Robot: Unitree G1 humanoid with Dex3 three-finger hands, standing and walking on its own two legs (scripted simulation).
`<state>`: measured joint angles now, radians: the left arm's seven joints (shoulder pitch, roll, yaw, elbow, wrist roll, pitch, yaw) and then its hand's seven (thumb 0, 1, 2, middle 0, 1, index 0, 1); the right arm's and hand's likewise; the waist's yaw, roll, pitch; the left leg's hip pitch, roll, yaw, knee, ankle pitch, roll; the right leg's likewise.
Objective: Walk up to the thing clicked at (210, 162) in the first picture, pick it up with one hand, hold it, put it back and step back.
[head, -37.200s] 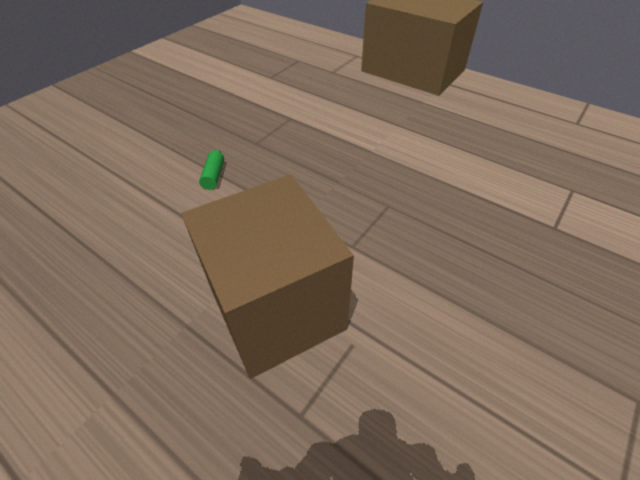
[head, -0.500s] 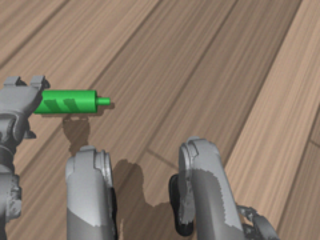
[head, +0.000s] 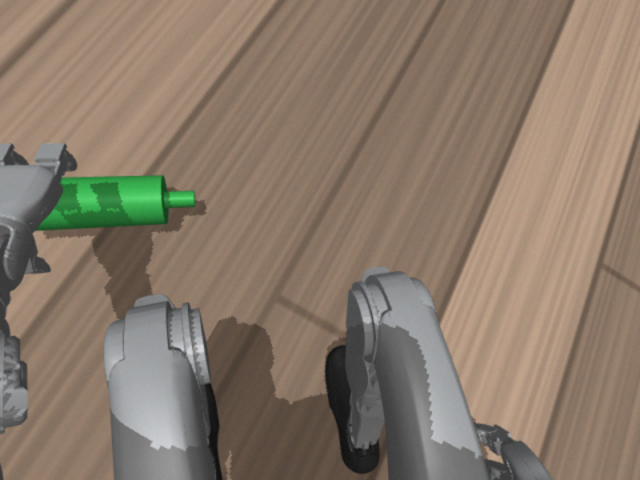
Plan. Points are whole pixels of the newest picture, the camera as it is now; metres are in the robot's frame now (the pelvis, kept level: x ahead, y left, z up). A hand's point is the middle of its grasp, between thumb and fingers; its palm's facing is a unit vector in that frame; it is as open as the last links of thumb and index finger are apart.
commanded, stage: rise first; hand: left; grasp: from above
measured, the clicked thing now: (115, 201) +0.49 +0.26 -0.29
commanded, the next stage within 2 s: approach in 1.70 s
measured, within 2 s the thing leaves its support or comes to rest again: neither
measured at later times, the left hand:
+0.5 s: hand (44, 219) +0.43 +0.31 -0.18, palm faces -0.48 -0.05 -0.88, open 14.1 cm
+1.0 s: hand (42, 211) +0.45 +0.31 -0.18, palm faces -0.47 -0.04 -0.88, open 14.2 cm
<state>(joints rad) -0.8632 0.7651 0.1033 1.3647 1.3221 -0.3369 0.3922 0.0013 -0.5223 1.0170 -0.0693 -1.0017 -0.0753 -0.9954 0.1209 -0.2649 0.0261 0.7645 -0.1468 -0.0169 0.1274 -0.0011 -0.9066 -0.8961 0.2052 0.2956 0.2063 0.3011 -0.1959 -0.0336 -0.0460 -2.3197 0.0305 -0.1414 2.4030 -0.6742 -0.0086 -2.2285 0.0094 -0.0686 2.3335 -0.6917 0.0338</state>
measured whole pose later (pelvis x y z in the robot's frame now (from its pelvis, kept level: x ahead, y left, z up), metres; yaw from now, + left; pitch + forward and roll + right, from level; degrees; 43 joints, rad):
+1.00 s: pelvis +0.00 +0.00 -0.01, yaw -1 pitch +33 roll -9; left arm -0.92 0.82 0.11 1.43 1.32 -0.32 0.39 0.00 -0.55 1.04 -0.07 -1.01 -0.07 -1.02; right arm 0.12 -0.27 0.07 0.76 -0.18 -0.03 0.14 0.00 -0.91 -0.90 0.20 0.30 0.21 0.30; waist -0.23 -0.03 -0.02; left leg -2.35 0.03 -0.16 2.45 -0.68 -0.01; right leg -2.25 0.02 -0.08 2.37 -0.70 0.04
